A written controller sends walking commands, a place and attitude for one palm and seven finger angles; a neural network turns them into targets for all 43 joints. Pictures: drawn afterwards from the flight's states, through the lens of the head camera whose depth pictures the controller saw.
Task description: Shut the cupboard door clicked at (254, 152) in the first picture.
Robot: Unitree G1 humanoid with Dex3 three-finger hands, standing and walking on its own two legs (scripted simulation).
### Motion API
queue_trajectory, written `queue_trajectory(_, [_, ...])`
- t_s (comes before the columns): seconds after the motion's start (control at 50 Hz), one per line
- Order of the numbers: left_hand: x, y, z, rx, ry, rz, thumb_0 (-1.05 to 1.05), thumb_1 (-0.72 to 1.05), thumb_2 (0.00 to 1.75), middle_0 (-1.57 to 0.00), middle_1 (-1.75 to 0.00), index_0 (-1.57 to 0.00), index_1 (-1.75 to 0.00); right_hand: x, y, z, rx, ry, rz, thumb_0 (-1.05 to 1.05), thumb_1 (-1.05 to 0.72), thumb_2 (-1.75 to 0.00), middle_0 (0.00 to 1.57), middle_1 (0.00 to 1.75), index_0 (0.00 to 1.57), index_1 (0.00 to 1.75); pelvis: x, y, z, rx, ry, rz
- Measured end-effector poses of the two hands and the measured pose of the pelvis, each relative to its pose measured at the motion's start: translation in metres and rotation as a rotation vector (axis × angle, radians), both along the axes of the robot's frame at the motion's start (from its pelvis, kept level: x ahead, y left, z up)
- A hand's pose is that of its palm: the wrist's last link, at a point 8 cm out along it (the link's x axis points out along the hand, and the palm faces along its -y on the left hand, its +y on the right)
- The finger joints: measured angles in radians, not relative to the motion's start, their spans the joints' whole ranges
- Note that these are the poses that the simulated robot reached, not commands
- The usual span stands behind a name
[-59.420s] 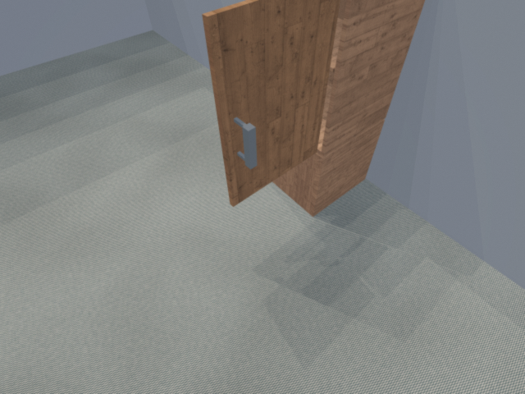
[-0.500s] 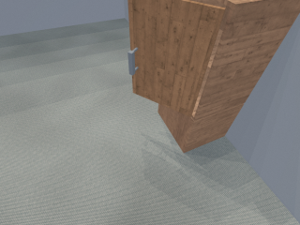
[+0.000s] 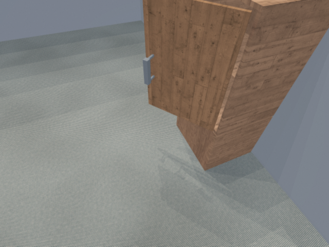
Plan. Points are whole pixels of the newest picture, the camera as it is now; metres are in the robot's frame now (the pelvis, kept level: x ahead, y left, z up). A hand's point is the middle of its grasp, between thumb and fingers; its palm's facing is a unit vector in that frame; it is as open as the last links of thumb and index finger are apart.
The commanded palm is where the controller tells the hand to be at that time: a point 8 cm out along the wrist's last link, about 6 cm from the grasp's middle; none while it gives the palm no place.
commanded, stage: walk to a spot facing it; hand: left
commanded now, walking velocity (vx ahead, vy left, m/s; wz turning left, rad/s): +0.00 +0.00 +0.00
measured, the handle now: (149, 69) +0.88 +0.13 -0.08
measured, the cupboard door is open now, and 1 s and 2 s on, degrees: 36 36 36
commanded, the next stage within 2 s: none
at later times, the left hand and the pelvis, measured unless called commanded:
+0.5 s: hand out of the picture +0.00 +0.22 -0.21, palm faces +0.18 -0.96 -0.21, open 7.3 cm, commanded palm none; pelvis +0.00 +0.02 -0.03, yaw +10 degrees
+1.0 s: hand out of the picture +0.00 +0.21 -0.16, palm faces +0.41 -0.86 -0.31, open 7.3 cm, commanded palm none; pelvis +0.00 -0.03 -0.01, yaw +27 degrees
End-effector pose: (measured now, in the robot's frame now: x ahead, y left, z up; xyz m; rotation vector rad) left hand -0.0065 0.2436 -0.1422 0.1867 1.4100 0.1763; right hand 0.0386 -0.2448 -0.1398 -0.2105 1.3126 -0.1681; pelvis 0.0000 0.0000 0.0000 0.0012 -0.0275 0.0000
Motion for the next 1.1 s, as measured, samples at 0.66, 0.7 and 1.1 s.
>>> queue_trajectory(0.66, [0.006,0.048,-0.004,0.032,-0.129,0.188,0.00,0.91,0.90,-0.20,-0.30,-0.20,-0.30,0.033,0.040,-0.003,-0.013,0.047,0.213,0.00,-0.91,-0.90,0.20,0.30,0.20,0.30,-0.012,0.028,-0.009,-0.033,0.050,0.239])
queue_trajectory(0.7, [0.011,0.052,0.002,0.048,-0.162,0.198,0.00,0.91,0.90,-0.20,-0.30,-0.20,-0.30,0.041,0.039,0.000,-0.011,0.040,0.234,0.00,-0.91,-0.90,0.20,0.30,0.20,0.30,-0.012,0.025,-0.006,-0.039,0.061,0.261])
queue_trajectory(1.1, [-0.050,-0.026,0.020,0.112,-0.151,0.462,0.00,0.91,0.90,-0.21,-0.30,-0.21,-0.30,0.150,0.004,-0.004,0.016,-0.020,0.484,0.00,-0.91,-0.90,0.20,0.30,0.19,0.30,0.008,-0.034,-0.004,0.012,0.068,0.553])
